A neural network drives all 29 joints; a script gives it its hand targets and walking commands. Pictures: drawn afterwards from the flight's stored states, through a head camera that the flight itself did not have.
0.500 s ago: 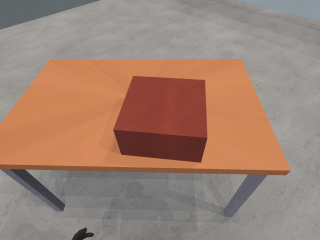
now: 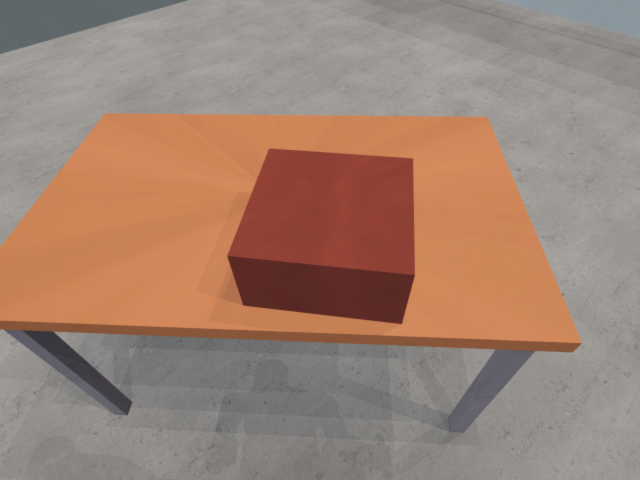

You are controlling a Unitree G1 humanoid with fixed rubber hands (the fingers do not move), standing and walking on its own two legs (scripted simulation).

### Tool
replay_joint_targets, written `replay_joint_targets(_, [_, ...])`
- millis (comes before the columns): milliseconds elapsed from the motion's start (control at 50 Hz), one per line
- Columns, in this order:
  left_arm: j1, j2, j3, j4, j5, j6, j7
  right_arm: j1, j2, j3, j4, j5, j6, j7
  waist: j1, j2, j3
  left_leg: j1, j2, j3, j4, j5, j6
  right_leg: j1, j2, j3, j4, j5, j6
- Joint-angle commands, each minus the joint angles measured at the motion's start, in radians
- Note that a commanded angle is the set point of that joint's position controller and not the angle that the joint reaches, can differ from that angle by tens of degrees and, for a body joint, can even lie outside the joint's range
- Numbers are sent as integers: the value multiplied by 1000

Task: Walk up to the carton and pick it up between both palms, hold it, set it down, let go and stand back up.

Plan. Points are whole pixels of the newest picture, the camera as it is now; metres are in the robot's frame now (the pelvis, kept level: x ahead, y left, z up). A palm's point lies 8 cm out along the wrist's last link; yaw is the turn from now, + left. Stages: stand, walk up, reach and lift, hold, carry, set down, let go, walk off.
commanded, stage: stand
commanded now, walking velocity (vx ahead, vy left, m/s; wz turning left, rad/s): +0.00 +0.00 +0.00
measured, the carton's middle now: (330, 229) +0.54 +0.02 -0.06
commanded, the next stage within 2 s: none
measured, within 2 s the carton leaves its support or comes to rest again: neither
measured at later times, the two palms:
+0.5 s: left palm out of the picture -0.01 +0.22 -0.14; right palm out of the picture +0.00 -0.23 -0.15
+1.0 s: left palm out of the picture -0.03 +0.19 -0.15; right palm out of the picture -0.02 -0.22 -0.15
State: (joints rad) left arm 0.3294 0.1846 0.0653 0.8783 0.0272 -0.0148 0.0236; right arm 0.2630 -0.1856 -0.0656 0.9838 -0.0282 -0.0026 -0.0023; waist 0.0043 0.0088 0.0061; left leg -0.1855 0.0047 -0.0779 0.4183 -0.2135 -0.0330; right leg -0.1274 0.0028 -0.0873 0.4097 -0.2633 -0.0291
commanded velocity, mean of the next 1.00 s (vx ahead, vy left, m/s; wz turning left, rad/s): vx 0.00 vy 0.00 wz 0.00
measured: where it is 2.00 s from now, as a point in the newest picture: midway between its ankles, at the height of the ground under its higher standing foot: outside the picture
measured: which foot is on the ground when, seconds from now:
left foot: down 0.00-1.00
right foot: down 0.00-1.00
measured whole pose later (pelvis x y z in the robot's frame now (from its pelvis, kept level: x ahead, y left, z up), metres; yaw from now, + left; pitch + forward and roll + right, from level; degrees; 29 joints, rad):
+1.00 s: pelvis +0.00 -0.01 +0.00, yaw +1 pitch -2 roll +0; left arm 0.34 0.10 0.04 1.13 0.01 -0.01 0.04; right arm 0.28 -0.13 -0.02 1.18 -0.01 0.01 -0.05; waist 0.01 0.01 0.04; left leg -0.16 0.02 -0.09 0.40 -0.21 -0.05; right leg -0.10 0.02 -0.10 0.39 -0.27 -0.05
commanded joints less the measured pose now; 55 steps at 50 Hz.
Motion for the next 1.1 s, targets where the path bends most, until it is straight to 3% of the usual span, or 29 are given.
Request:
replay_joint_targets(0, [26, 88, 25, -5, 1, -17, 5, 50, -86, -19, -6, 11, -13, -12, -11, 19, 9, -45, 54, -36, -62, 203, 23, 55, -107, 101, -72, 167, -4])
replay_joint_targets(60, [41, 87, 23, 24, 1, -6, 14, 47, -74, -13, 18, 5, -4, -23, 3, -67, 72, -62, 58, -49, -78, 174, 23, 4, -101, 89, -97, 114, 1])
replay_joint_targets(120, [56, 56, 10, 56, -4, -4, 16, 45, -102, -25, 39, 12, 4, -18, -4, 25, 63, -42, 54, -32, -74, 118, 18, 6, -109, 115, -121, 90, -5])
replay_joint_targets(140, [55, 96, 20, 58, -5, -1, 20, 46, -45, -9, 43, 5, -3, -21, -12, -25, 44, -31, 53, -42, -92, 124, 17, 19, -106, 109, -118, 64, -5])
replay_joint_targets(160, [74, 73, 17, 77, -7, -3, 20, 40, -45, -5, 46, 1, 2, -27, 5, -11, 74, -52, 54, -37, -76, 146, 13, 30, -101, 97, -118, 85, 0])
replay_joint_targets(200, [20, 74, 18, 77, 4, -6, 18, 45, -116, -27, 61, 5, -2, -27, -13, -22, 84, -56, 50, -31, -85, 151, 22, 24, -110, 101, -115, 109, -1])
replay_joint_targets(240, [73, 77, 22, 95, 1, -5, 18, 67, -64, -11, 80, 4, 1, -30, 8, 27, 87, -67, 53, -46, -88, 148, 25, 35, -104, 107, -105, 91, -11])
replay_joint_targets(280, [52, 37, 9, 113, -1, -7, 14, 40, -30, -5, 77, 8, 5, -31, 8, -33, 65, -46, 59, -46, -82, 176, 20, 45, -105, 89, -104, 123, -7])
replay_joint_targets(300, [37, 38, 9, 106, -6, -5, 16, 66, -63, -14, 92, 14, 3, -26, -9, -17, 79, -69, 53, -37, -80, 158, 20, 47, -102, 102, -105, 124, -4])
replay_joint_targets(380, [33, 66, 18, 126, -2, -7, 15, 46, -38, -4, 105, 10, 3, -33, -5, 26, 46, -22, 49, -39, -77, 164, 20, 34, -102, 97, -108, 103, -8])
replay_joint_targets(400, [50, 73, 18, 144, -8, -5, 12, 44, -29, 1, 110, 4, 5, -32, 7, -18, 78, -24, 55, -35, -81, 148, 20, 2, -102, 103, -121, 70, -5])
replay_joint_targets(460, [50, 6, 1, 170, -10, 0, 19, 78, -10, 10, 134, 15, 6, -34, -12, -46, 98, -37, 56, -45, -81, 141, 18, 8, -97, 103, -121, 81, -4])
replay_joint_targets(480, [53, 49, 11, 164, -1, 1, 19, 62, -36, 4, 126, 13, 7, -36, -4, 18, 94, -52, 49, -33, -81, 150, 8, 24, -106, 103, -116, 87, -2])
replay_joint_targets(520, [51, 30, 5, 172, -5, -2, 20, 42, -13, 8, 135, -1, 7, -34, 5, 22, 84, -66, 56, -27, -84, 157, 13, 60, -113, 107, -101, 127, -9])
replay_joint_targets(540, [81, 11, 1, 185, -8, 0, 21, 62, -23, 13, 143, 10, 6, -33, 6, -23, 80, -40, 56, -33, -81, 169, 12, 35, -105, 99, -99, 147, -6])
replay_joint_targets(580, [73, 9, 0, 194, -7, -2, 22, 70, -33, 10, 152, 15, 1, -43, 5, -37, 47, -28, 60, -39, -70, 160, 10, 43, -100, 91, -106, 107, -9])
replay_joint_targets(600, [65, 20, -7, 198, -8, 3, 21, 81, -68, 4, 156, 13, 4, -36, -11, 14, 105, -56, 58, -31, -79, 177, 7, 22, -105, 93, -113, 104, -3])
replay_joint_targets(640, [74, 28, 1, 201, -6, -3, 26, 65, -13, 17, 160, 13, 5, -42, 8, -29, 81, -21, 64, -33, -74, 179, 12, 15, -103, 92, -108, 130, -8])
replay_joint_targets(680, [84, 38, -2, 222, -10, 2, 22, 95, -31, 18, 168, 16, 7, -37, -14, -18, 105, -53, 58, -41, -75, 153, 12, 22, -98, 92, -109, 108, 5])
replay_joint_targets(700, [71, 33, 2, 212, -8, 5, 17, 81, 9, 28, 171, 12, 11, -35, 7, 17, 100, -54, 49, -22, -71, 138, 6, 24, -99, 96, -113, 76, 0])
replay_joint_targets(720, [65, 20, -5, 216, -5, 4, 18, 75, -31, 19, 169, 13, 13, -38, 1, -3, 109, -60, 51, -22, -74, 129, 6, 18, -110, 108, -118, 72, -10])
replay_joint_targets(740, [77, -11, -13, 221, -6, 4, 22, 82, -4, 26, 175, 15, 12, -41, -1, 28, 108, -53, 52, -23, -82, 124, 3, 12, -110, 104, -120, 59, -10])
replay_joint_targets(760, [81, -13, -16, 239, -11, 4, 20, 72, -23, 25, 168, 13, 10, -42, 3, -35, 92, -39, 53, -34, -77, 130, 5, 15, -101, 103, -117, 64, -7])
replay_joint_targets(840, [51, 29, -5, 218, -8, -1, 17, 77, -40, 26, 179, 14, 2, -43, -1, 11, 81, -25, 69, -43, -77, 171, 18, 4, -100, 98, -107, 116, -7])
replay_joint_targets(880, [58, -14, -20, 235, -5, -5, 17, 87, -22, 32, 190, 17, 9, -45, -6, -21, 92, -32, 65, -46, -78, 146, 17, -3, -106, 102, -109, 102, -15])
replay_joint_targets(900, [80, -5, -16, 233, -15, -8, 19, 84, -18, 33, 194, 13, 9, -48, 0, 6, 69, -37, 63, -31, -58, 164, 14, 27, -100, 101, -105, 125, -14])
replay_joint_targets(960, [74, 16, -13, 247, -14, 0, 22, 85, 37, 52, 193, 9, 6, -45, -1, -24, 68, -52, 60, -28, -52, 160, -1, 43, -108, 98, -104, 151, -16])
replay_joint_targets(1060, [79, -20, -23, 240, -14, 1, 26, 72, 1, 50, 209, 13, 16, -53, 14, 2, 120, -72, 63, -27, -63, 140, 4, -3, -97, 92, -119, 91, -11])
replay_joint_targets(1080, [100, 18, -15, 250, -15, 0, 27, 112, 36, 61, 212, 12, 15, -54, -2, -24, 107, -60, 58, -35, -49, 131, 11, 17, -97, 101, -122, 100, -10])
